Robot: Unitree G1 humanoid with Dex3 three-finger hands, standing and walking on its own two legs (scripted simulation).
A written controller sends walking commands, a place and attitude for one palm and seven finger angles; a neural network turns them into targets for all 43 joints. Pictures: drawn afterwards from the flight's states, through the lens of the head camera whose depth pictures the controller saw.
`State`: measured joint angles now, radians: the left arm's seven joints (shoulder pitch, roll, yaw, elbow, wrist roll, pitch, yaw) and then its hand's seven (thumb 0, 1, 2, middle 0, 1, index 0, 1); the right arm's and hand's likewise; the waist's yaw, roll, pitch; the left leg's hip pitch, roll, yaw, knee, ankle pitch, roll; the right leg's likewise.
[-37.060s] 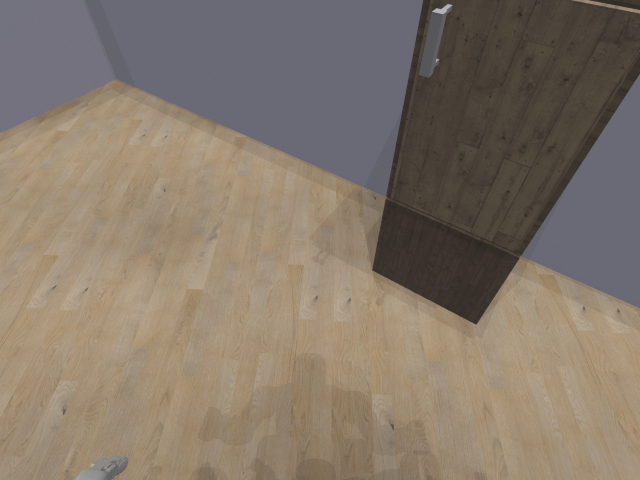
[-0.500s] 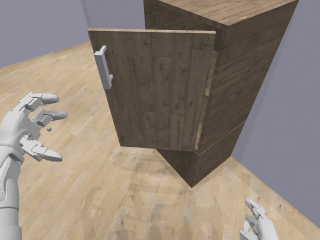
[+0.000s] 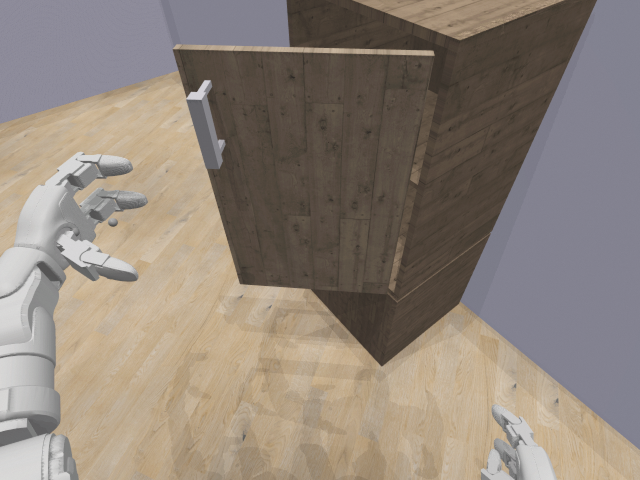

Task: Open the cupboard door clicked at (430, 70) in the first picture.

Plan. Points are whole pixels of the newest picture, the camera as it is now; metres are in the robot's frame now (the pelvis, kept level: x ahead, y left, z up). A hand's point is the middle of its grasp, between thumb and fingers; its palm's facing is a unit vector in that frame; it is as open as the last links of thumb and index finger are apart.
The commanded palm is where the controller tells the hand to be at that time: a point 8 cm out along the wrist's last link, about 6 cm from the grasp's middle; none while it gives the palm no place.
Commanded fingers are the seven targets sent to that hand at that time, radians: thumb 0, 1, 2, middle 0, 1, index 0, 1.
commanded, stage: move the hooked fingers beside the handle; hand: left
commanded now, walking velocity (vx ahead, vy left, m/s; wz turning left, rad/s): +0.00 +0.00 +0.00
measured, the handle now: (210, 125) +0.60 +0.23 +0.14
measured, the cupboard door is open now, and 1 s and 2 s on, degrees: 47 47 47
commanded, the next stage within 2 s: none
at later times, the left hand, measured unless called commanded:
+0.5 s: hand (133, 184) +0.42 +0.27 +0.16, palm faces +0.00 -1.00 -0.01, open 13.9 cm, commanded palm +0.40 +0.33 +0.15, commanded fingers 0.00 -0.50 0.30 -0.30 -1.20 -0.30 -1.20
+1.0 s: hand (152, 147) +0.50 +0.28 +0.16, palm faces -0.03 -1.00 +0.01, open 13.9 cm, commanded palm +0.49 +0.34 +0.15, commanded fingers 0.00 -0.50 0.30 -0.30 -1.20 -0.30 -1.20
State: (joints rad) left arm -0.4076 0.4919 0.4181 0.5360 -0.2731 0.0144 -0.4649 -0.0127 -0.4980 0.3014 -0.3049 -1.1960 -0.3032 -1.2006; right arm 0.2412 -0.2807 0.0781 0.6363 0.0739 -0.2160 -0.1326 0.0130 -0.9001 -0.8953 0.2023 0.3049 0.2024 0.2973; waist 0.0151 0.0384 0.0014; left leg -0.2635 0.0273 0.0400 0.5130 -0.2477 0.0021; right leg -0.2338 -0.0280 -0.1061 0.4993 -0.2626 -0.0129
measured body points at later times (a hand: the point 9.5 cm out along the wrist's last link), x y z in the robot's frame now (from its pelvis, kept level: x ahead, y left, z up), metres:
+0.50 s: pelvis +0.01 +0.01 +0.00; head +0.04 +0.01 +0.45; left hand +0.41 +0.33 +0.16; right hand +0.09 -0.26 -0.11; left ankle +0.02 +0.12 -0.74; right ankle +0.00 -0.11 -0.74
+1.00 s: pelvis +0.01 +0.02 -0.01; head +0.10 +0.03 +0.43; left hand +0.50 +0.33 +0.16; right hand +0.00 -0.27 -0.12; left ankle +0.02 +0.12 -0.74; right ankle +0.00 -0.11 -0.74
